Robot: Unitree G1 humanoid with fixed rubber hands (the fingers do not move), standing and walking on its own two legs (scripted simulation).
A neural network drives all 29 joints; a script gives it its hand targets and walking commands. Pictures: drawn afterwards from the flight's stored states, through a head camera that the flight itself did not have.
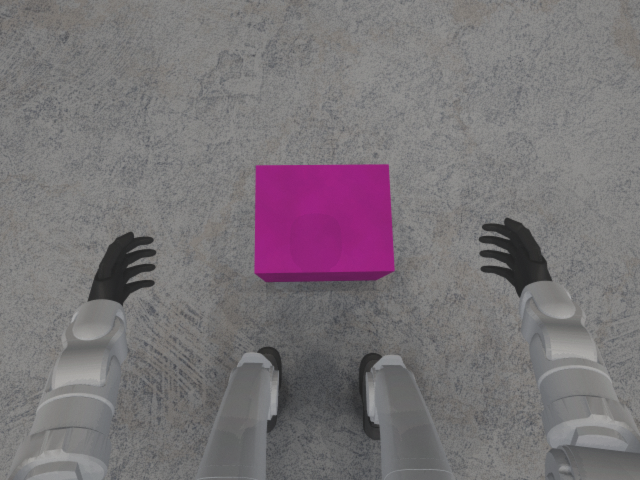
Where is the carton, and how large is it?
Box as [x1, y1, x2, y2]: [254, 164, 394, 281]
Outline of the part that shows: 388,164 256,165 254,272 265,281 305,281 377,279 393,271 394,268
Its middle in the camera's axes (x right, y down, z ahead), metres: +0.00 -0.03 +0.96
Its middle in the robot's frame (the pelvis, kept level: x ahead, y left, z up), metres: +0.50 -0.02 -0.57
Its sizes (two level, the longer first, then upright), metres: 0.298 0.241 0.230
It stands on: the floor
